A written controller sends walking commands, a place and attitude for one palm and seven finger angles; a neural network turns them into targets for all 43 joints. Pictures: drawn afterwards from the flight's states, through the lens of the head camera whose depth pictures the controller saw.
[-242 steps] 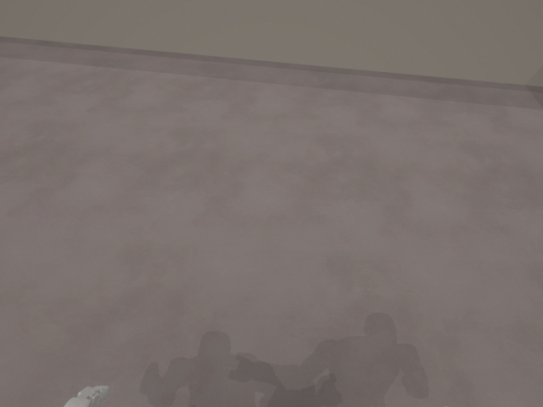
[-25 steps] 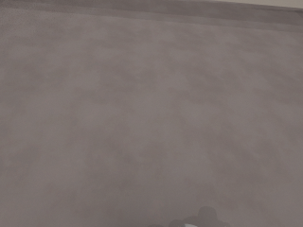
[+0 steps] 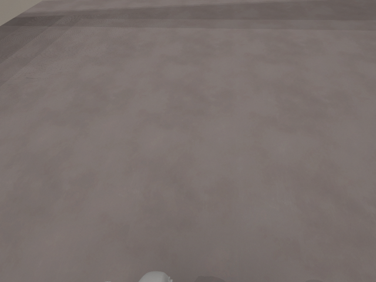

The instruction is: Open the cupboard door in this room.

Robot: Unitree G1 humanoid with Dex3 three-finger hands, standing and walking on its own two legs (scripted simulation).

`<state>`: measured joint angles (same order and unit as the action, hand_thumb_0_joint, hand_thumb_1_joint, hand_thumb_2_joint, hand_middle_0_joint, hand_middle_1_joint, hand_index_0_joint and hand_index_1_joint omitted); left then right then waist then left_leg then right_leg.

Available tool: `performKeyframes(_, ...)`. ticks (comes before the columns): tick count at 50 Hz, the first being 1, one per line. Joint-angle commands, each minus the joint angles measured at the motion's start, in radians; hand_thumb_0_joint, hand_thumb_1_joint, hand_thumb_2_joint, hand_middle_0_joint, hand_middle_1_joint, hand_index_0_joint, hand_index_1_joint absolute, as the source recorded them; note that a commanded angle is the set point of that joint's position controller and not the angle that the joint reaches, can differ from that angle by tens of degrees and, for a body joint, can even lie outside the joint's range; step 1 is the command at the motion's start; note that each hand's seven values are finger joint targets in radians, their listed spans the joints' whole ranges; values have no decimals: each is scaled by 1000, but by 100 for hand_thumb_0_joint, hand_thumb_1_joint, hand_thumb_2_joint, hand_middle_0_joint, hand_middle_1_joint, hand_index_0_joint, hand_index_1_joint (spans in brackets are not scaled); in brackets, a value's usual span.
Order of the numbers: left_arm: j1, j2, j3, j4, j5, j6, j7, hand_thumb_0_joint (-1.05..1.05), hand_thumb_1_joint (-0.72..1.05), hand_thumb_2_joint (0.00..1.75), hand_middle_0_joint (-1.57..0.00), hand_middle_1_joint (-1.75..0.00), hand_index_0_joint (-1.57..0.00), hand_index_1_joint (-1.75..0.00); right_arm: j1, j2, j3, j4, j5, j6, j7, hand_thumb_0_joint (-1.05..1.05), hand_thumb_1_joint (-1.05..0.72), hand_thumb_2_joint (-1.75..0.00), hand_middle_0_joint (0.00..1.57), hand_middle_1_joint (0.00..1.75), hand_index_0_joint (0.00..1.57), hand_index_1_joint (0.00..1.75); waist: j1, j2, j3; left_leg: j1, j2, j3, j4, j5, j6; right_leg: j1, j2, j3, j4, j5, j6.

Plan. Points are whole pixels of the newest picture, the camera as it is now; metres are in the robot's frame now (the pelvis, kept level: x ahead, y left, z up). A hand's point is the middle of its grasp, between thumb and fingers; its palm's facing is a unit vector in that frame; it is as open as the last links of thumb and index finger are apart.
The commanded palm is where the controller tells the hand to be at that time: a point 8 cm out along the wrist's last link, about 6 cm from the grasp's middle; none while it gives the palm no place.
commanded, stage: turn or walk to find it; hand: left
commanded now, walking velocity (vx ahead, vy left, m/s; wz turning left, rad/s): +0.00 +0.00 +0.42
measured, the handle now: out of the picture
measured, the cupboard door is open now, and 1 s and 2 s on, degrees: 0 0 0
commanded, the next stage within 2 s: none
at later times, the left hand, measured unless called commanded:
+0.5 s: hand out of the picture -0.04 +0.28 -0.18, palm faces +0.26 -0.94 -0.23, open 7.4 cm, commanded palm none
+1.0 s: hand out of the picture -0.03 +0.21 -0.14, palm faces +0.39 -0.87 -0.29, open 7.4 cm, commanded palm none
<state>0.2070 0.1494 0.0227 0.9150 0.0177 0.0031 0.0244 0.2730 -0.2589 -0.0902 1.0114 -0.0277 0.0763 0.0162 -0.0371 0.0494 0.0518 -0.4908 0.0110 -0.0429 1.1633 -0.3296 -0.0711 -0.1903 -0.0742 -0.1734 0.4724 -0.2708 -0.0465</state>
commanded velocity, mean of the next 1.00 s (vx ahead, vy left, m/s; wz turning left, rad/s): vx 0.00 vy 0.00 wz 0.42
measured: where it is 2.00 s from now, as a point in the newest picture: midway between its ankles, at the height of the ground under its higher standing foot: outside the picture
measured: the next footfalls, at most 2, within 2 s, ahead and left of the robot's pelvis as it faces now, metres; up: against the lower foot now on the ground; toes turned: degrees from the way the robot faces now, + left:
left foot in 0.30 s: +0.00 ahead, +0.15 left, +0.00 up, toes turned +13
right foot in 0.84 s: +0.01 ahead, -0.08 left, +0.00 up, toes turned +17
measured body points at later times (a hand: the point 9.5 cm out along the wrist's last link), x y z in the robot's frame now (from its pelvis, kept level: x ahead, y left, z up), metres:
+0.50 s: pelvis -0.03 +0.06 +0.00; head -0.02 +0.09 +0.45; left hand -0.06 +0.33 -0.16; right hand +0.12 -0.16 -0.13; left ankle -0.04 +0.14 -0.74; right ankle -0.02 -0.10 -0.67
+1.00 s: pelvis -0.05 +0.00 +0.00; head -0.02 -0.03 +0.45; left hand -0.05 +0.25 -0.12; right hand +0.06 -0.23 -0.17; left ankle -0.11 +0.13 -0.66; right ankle -0.03 -0.09 -0.74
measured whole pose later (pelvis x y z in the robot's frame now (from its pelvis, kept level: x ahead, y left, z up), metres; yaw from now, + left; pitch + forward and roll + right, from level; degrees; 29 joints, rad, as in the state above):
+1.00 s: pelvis -0.05 +0.00 +0.00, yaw +24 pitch -1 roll +3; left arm 0.18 0.15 0.03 0.91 0.02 0.01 0.03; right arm 0.28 -0.25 -0.09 1.00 -0.03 0.07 0.01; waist -0.04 0.05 0.04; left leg -0.50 -0.04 -0.05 1.10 -0.37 -0.04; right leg -0.19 -0.06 -0.11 0.48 -0.28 -0.03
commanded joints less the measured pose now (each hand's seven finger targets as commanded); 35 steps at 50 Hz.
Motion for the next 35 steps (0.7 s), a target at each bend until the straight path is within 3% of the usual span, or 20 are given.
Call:
performKeyframes(1, 68, 195, 55, -37, 3, -20, 14, 0, 90, 90, -20, -30, -20, -30, -56, -44, -4, -70, 4, -15, -3, 0, -90, -90, 20, 30, 20, 30, 56, -202, -32, -84, 33, 21, -49, -36, -16, 121, -253, 163, -160, 332, -70)
performKeyframes(4, 105, 211, 62, -16, 10, -16, 14, 0, 90, 90, -20, -30, -20, -30, -105, -32, 6, -80, 8, -19, -5, 0, -90, -90, 20, 30, 20, 30, 78, -210, -40, -40, 37, 54, -173, -100, -12, 141, -275, 150, -130, 430, -88)
performKeyframes(9, 106, 249, 72, 3, 16, -7, 11, 0, 90, 90, -20, -30, -20, -30, -129, -16, 20, -95, 19, -33, -5, 0, -90, -90, 20, 30, 20, 30, 86, -259, -70, 85, 27, 113, -388, -130, 14, 124, -299, 122, -75, 483, -99)
performKeyframes(10, 107, 251, 73, 7, 16, -5, 10, 0, 90, 90, -20, -30, -20, -30, -125, -22, 22, -97, 21, -37, -7, 0, -90, -90, 20, 30, 20, 30, 82, -248, -84, 116, 21, 122, -438, -119, 21, 118, -300, 123, -56, 489, -94)
performKeyframes(12, 81, 256, 75, 14, 10, 0, 7, 0, 90, 90, -20, -30, -20, -30, -80, -32, 21, -87, 19, -44, -9, 0, -90, -90, 20, 30, 20, 30, 47, -233, -99, 232, 18, 141, -592, 5, 31, 61, -289, 79, 2, 419, -50)
performKeyframes(13, 65, 245, 74, 13, 2, 5, 6, 0, 90, 90, -20, -30, -20, -30, -41, -53, 16, -79, 18, -52, -6, 0, -90, -90, 20, 30, 20, 30, 17, -156, -112, 349, 36, 118, -731, 136, 43, -16, -262, 39, 87, 326, -3)
performKeyframes(14, 80, 202, 68, -7, -6, 14, 2, 0, 90, 90, -20, -30, -20, -30, -7, -133, 0, -79, 11, -62, -9, 0, -90, -90, 20, 30, 20, 30, 0, 69, -132, 471, 188, -92, -814, 282, 104, -189, -161, -19, 262, 70, 65)
performKeyframes(15, 51, 142, 48, -46, -6, 22, -1, 0, 90, 90, -20, -30, -20, -30, 25, -213, -18, -81, 9, -60, -17, 0, -90, -90, 20, 30, 20, 30, -16, 288, -101, 481, 385, -326, -860, 574, 215, -372, -52, -3, 455, -370, 124)
performKeyframes(16, 8, 171, 48, -51, 1, 33, 3, 0, 90, 90, -20, -30, -20, -30, 30, -223, -18, -70, 6, -51, -20, 0, -90, -90, 20, 30, 20, 30, -30, 180, -90, 387, 415, -281, -858, 499, 273, -324, -56, 88, 569, -369, 106)
performKeyframes(17, -6, 165, 52, -39, 7, 39, 1, 0, 90, 90, -20, -30, -20, -30, -7, -183, -8, -71, 5, -57, -30, 0, -90, -90, 20, 30, 20, 30, -14, 156, -61, 359, 345, -246, -876, 442, 251, -351, -66, 125, 602, -297, 105)
performKeyframes(18, -9, 170, 57, -26, 7, 41, -4, 0, 90, 90, -20, -30, -20, -30, -52, -163, -1, -87, 6, -59, -37, 0, -90, -90, 20, 30, 20, 30, 4, 179, -51, 351, 308, -222, -867, 405, 230, -372, -69, 139, 632, -238, 111)
performKeyframes(21, 32, 175, 60, 6, 5, 36, -13, 0, 90, 90, -20, -30, -20, -30, -108, -133, 12, -113, 11, -68, -38, 0, -90, -90, 20, 30, 20, 30, 33, 97, -40, 342, 227, -139, -862, 441, 210, -344, -47, 144, 655, -122, 122)
performKeyframes(24, 37, 173, 61, 9, 4, 36, -12, 0, 90, 90, -20, -30, -20, -30, -81, -130, 10, -112, 15, -74, -39, 0, -90, -90, 20, 30, 20, 30, 32, 55, -56, 363, 208, -146, -873, 443, 209, -338, -37, 151, 636, -85, 136)
performKeyframes(33, -63, 145, 53, -52, -2, 32, -4, 0, 90, 90, -20, -30, -20, -30, -15, -136, -9, -101, 3, -62, -34, 0, -90, -90, 20, 30, 20, 30, -7, 88, -62, 358, 218, -290, -855, 366, 256, -274, 4, 157, 398, -182, 131)
performKeyframes(35, -53, 138, 50, -57, -6, 30, -2, 0, 90, 90, -20, -30, -20, -30, -19, -139, -10, -103, 1, -59, -33, 0, -90, -90, 20, 30, 20, 30, 0, 98, -85, 346, 211, -313, -845, 372, 255, -229, 20, 158, 343, -181, 121)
